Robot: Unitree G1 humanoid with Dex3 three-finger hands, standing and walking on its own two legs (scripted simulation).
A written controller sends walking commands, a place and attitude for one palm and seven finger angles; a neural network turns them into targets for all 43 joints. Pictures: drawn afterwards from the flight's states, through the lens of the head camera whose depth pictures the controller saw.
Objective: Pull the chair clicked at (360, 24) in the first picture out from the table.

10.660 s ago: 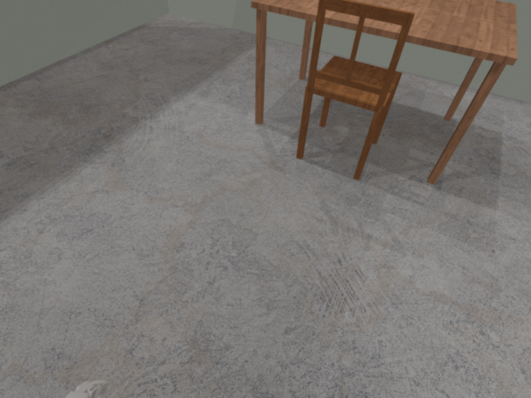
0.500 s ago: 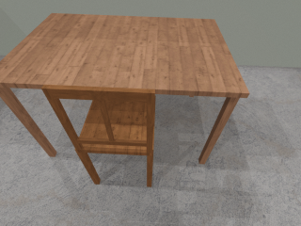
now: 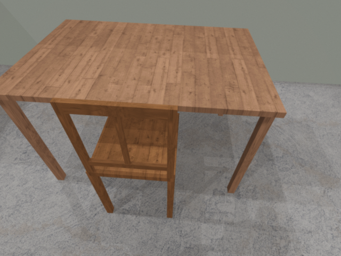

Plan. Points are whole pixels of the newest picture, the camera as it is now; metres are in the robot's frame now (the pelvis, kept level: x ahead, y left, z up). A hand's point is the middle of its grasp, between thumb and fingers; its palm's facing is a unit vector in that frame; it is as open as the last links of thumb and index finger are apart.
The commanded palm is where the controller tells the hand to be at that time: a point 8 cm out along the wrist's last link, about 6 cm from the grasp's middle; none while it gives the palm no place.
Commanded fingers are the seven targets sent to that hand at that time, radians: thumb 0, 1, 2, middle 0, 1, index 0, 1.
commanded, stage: shuffle to correct the standing spot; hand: left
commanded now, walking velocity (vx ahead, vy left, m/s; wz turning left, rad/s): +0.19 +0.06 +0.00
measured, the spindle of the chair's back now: (122, 141) +0.49 +0.21 -0.09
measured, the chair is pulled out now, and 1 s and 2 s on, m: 0.00 0.00 0.00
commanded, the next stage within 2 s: come to a stop and stand still in 0.06 s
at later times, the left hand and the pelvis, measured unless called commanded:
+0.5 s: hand out of the picture +0.08 +0.21 -0.18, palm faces +0.05 -0.98 -0.19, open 7.3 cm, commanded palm none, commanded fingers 0.00 0.90 0.90 -0.20 -0.30 -0.20 -0.30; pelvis +0.07 +0.03 +0.00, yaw +1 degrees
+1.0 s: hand out of the picture +0.05 +0.18 -0.16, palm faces +0.10 -0.96 -0.25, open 7.3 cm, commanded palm none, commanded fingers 0.00 0.90 0.90 -0.20 -0.30 -0.20 -0.30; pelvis +0.02 -0.01 +0.00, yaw +1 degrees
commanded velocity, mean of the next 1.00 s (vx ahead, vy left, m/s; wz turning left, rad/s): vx -0.01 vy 0.04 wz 0.00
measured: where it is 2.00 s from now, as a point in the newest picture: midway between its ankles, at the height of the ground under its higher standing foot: outside the picture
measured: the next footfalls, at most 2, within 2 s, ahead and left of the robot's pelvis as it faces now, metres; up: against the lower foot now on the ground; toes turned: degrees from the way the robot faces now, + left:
left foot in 0.18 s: +0.09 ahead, +0.13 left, +0.00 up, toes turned +6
right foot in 0.66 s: +0.12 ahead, -0.12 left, +0.00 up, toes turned -2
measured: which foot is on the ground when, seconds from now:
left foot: up 0.00-0.16, down 0.18-0.66, up 0.68-1.00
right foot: down 0.00-0.20, up 0.22-0.64, down 0.66-1.00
